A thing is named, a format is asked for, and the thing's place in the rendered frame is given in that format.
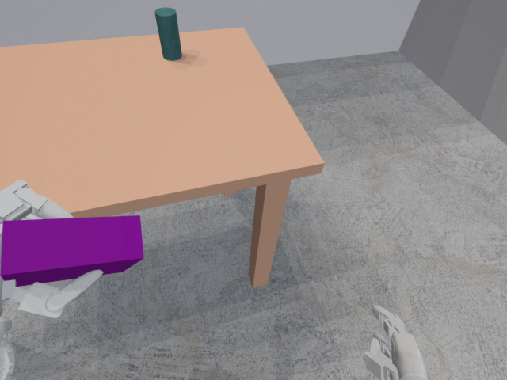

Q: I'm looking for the table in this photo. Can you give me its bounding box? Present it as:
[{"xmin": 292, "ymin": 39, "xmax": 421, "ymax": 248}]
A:
[{"xmin": 0, "ymin": 28, "xmax": 325, "ymax": 288}]

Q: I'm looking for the right robot hand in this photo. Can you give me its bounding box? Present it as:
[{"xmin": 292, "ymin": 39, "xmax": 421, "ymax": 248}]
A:
[{"xmin": 365, "ymin": 305, "xmax": 428, "ymax": 380}]

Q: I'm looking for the robot left forearm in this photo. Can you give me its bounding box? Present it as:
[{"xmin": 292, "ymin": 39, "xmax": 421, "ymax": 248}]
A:
[{"xmin": 0, "ymin": 316, "xmax": 17, "ymax": 380}]

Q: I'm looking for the sponge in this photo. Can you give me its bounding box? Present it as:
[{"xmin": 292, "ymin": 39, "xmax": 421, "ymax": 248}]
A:
[{"xmin": 0, "ymin": 215, "xmax": 144, "ymax": 287}]

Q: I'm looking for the left robot hand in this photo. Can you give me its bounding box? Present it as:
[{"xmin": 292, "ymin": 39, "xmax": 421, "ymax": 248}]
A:
[{"xmin": 0, "ymin": 180, "xmax": 104, "ymax": 319}]

